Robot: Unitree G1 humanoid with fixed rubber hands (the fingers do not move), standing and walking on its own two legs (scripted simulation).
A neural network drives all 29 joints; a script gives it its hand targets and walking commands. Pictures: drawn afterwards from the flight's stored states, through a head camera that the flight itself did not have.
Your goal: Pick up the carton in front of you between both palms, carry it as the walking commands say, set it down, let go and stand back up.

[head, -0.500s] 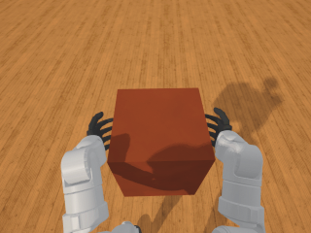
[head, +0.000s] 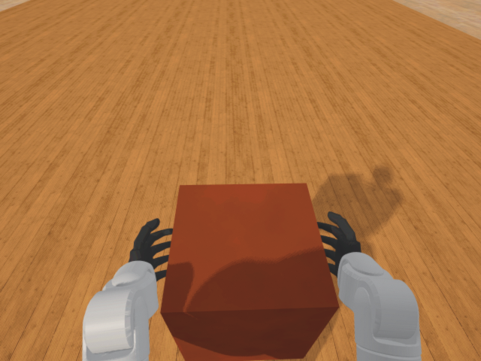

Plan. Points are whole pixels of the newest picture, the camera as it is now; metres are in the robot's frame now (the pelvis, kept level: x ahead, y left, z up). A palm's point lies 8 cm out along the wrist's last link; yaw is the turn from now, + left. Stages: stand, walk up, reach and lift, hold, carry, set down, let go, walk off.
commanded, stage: carry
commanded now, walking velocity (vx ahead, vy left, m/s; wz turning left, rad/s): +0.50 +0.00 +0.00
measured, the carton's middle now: (244, 276) +0.26 +0.00 +0.02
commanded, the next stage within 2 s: none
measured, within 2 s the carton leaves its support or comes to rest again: neither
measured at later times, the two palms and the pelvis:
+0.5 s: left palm (181, 139) +0.55 +0.13 +0.11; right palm (310, 137) +0.56 -0.17 +0.11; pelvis +0.32 -0.03 +0.01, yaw +2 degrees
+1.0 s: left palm (179, 82) +0.89 +0.18 +0.10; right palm (274, 79) +0.89 -0.12 +0.11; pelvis +0.65 +0.02 +0.01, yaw +0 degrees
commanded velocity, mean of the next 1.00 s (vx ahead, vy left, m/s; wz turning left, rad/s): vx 0.50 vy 0.00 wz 0.00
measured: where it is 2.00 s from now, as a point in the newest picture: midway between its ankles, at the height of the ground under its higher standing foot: (230, 234)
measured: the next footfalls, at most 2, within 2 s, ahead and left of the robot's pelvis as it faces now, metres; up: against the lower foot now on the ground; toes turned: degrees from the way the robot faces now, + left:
right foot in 0.10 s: +0.27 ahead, -0.13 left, +0.00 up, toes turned -10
left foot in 0.62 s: +0.59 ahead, +0.11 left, +0.00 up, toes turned +13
